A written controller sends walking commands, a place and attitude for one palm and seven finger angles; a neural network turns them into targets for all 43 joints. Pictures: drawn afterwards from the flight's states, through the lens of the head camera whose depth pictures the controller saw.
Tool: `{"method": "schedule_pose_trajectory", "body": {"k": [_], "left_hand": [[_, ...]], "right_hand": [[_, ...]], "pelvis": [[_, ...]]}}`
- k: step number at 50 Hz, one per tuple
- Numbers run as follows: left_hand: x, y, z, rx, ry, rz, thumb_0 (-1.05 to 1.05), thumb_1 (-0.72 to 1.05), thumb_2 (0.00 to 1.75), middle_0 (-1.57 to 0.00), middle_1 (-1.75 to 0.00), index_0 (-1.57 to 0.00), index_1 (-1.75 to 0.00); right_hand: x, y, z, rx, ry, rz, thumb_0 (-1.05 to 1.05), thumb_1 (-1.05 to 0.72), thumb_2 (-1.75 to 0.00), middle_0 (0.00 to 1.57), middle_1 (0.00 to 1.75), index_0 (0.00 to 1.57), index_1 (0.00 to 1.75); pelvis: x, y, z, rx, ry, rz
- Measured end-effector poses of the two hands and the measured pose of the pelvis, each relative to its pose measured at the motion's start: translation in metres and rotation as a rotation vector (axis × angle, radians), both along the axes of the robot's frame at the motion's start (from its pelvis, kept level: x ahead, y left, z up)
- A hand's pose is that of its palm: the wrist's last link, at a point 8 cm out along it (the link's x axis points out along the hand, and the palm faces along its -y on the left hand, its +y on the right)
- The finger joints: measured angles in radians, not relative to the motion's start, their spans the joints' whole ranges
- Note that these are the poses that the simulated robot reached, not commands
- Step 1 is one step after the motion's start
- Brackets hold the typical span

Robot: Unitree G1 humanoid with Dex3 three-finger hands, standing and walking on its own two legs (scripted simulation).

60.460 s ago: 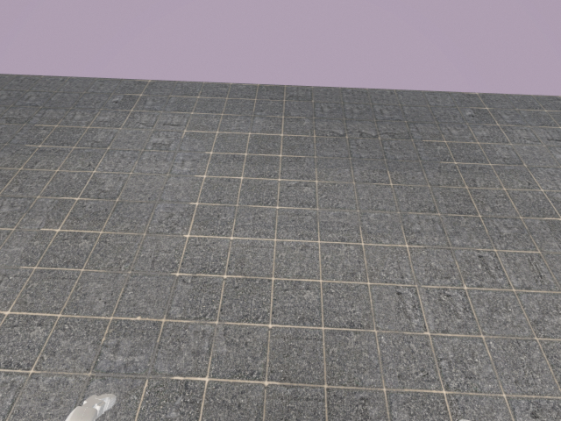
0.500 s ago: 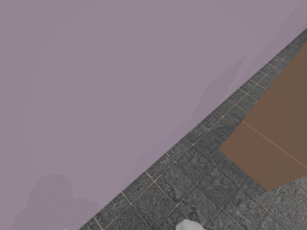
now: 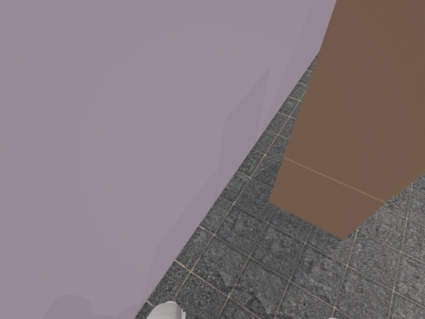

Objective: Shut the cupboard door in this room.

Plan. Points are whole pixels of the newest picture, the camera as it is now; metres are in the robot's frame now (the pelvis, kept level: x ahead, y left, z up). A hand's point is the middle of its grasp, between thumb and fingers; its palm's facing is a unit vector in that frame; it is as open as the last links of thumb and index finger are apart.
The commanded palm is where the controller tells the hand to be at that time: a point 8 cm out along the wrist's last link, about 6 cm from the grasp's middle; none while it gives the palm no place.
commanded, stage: walk to a spot facing it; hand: left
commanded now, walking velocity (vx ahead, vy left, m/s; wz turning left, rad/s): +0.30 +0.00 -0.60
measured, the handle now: out of the picture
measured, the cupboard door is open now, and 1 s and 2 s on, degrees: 0 0 0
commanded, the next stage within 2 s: take the last steps up to it in 0.66 s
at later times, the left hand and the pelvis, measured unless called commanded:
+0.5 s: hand (162, 234) +0.32 +0.16 -0.17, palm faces -0.35 -0.92 -0.20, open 7.4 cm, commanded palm none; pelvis +0.16 +0.00 +0.00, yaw -20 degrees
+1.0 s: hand (216, 197) +0.43 +0.03 -0.16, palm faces -0.46 -0.86 -0.23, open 7.4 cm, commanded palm none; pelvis +0.29 -0.10 +0.00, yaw -31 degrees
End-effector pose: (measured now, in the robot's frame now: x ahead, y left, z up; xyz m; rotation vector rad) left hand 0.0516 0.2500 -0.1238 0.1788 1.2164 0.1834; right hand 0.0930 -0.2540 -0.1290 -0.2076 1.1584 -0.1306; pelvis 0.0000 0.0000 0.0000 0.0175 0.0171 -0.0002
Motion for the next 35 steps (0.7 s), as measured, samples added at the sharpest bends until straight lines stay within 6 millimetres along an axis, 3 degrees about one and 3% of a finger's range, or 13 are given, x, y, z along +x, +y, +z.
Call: {"method": "schedule_pose_trajectory", "body": {"k": [5,9,13,18,23,29,32,35], "left_hand": [[-0.009,0.018,-0.013,-0.024,0.086,0.016,0.01,0.9,0.89,-0.2,-0.3,-0.21,-0.3],[0.002,0.037,-0.028,-0.036,0.164,-0.01,0.01,0.9,0.89,-0.2,-0.3,-0.21,-0.3],[0.049,0.043,-0.021,-0.041,0.18,-0.098,0.01,0.91,0.9,-0.2,-0.3,-0.2,-0.3],[0.138,0.032,-0.013,-0.034,0.106,-0.21,0.01,0.91,0.9,-0.19,-0.3,-0.2,-0.3],[0.24,-0.012,-0.012,-0.037,0.023,-0.344,0.01,0.91,0.9,-0.19,-0.3,-0.2,-0.3],[0.357,-0.101,-0.018,-0.039,-0.101,-0.535,0.01,0.91,0.9,-0.19,-0.3,-0.2,-0.3],[0.394,-0.138,-0.02,-0.035,-0.175,-0.577,0.01,0.91,0.9,-0.19,-0.3,-0.2,-0.3],[0.407,-0.158,-0.012,-0.027,-0.172,-0.584,0.0,0.91,0.9,-0.19,-0.3,-0.2,-0.3]], "right_hand": [[0.043,0.018,0.012,-0.016,-0.088,0.008,0.01,-0.91,-0.9,0.2,0.29,0.2,0.3],[0.063,0.031,0.017,-0.044,-0.164,-0.026,0.01,-0.91,-0.89,0.2,0.29,0.2,0.3],[0.049,0.035,0.024,-0.044,-0.134,-0.126,0.01,-0.91,-0.89,0.2,0.29,0.21,0.3],[0.007,0.04,0.018,-0.03,0.015,-0.267,0.0,-0.91,-0.89,0.2,0.29,0.21,0.3],[-0.042,0.048,0.006,0.018,0.209,-0.417,0.01,-0.91,-0.89,0.2,0.29,0.2,0.3],[-0.077,0.048,-0.014,0.106,0.402,-0.583,0.01,-0.91,-0.89,0.2,0.29,0.2,0.3],[-0.07,0.03,-0.028,0.131,0.436,-0.626,0.01,-0.91,-0.89,0.2,0.29,0.2,0.3],[-0.035,0.002,-0.032,0.115,0.355,-0.631,0.01,-0.91,-0.89,0.2,0.29,0.2,0.3]], "pelvis": [[0.025,0.016,-0.003,-0.012,0.001,-0.05],[0.048,0.031,-0.011,-0.021,-0.001,-0.115],[0.075,0.035,-0.001,-0.035,-0.001,-0.182],[0.11,0.029,0.006,-0.046,0.007,-0.25],[0.144,0.012,0.002,-0.042,0.012,-0.318],[0.188,-0.029,-0.019,-0.018,0.008,-0.396],[0.203,-0.05,-0.03,-0.001,-0.006,-0.423],[0.216,-0.062,-0.023,-0.005,-0.027,-0.443]]}}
